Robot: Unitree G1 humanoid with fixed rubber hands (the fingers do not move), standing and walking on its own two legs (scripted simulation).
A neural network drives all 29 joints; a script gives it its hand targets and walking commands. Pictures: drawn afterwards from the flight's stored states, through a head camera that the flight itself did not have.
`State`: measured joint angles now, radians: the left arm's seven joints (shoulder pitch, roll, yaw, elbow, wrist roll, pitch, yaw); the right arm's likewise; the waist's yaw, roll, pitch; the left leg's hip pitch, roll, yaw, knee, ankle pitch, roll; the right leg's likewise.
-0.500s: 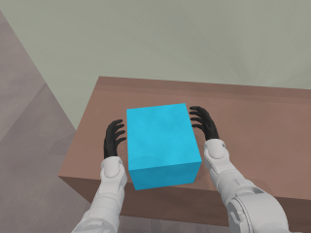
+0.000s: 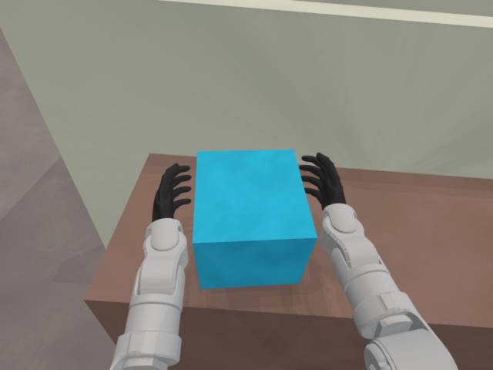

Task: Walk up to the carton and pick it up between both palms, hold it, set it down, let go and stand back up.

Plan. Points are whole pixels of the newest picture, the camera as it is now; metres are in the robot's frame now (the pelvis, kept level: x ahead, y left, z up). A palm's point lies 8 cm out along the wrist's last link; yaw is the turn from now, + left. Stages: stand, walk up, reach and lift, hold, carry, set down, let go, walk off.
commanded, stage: reach and lift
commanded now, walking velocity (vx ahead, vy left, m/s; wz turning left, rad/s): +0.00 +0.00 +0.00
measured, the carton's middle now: (248, 217) +0.38 +0.02 +0.05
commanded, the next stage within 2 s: hold in 1.72 s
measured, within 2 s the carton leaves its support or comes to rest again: neither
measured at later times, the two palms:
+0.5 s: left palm (166, 183) +0.35 +0.15 +0.15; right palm (340, 193) +0.36 -0.12 +0.15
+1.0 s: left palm (172, 174) +0.35 +0.14 +0.17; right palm (351, 191) +0.34 -0.13 +0.16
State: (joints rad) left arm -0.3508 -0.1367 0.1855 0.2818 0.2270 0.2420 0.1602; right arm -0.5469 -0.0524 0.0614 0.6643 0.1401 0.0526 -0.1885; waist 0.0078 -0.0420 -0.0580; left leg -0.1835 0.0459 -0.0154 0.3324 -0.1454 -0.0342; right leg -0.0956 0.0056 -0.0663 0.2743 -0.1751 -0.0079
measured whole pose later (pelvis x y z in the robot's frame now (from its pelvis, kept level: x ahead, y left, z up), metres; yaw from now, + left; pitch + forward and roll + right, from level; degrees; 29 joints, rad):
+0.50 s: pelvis -0.01 +0.02 +0.00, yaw -1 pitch -5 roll -1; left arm -0.53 -0.13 0.24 0.22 0.34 0.48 0.05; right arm -0.61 0.00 -0.06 0.64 0.09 0.15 -0.20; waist -0.04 -0.07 0.01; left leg -0.09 0.02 0.00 0.32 -0.14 -0.01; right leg 0.00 -0.01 -0.04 0.26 -0.16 0.02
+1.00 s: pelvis -0.01 +0.01 +0.00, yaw -1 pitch -8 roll -1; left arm -0.58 -0.14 0.29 0.16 0.40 0.58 -0.02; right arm -0.62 0.01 -0.04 0.58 0.11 0.18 -0.24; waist -0.07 -0.07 0.05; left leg -0.02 0.03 0.00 0.30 -0.13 -0.01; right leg 0.06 -0.01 -0.04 0.25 -0.16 0.01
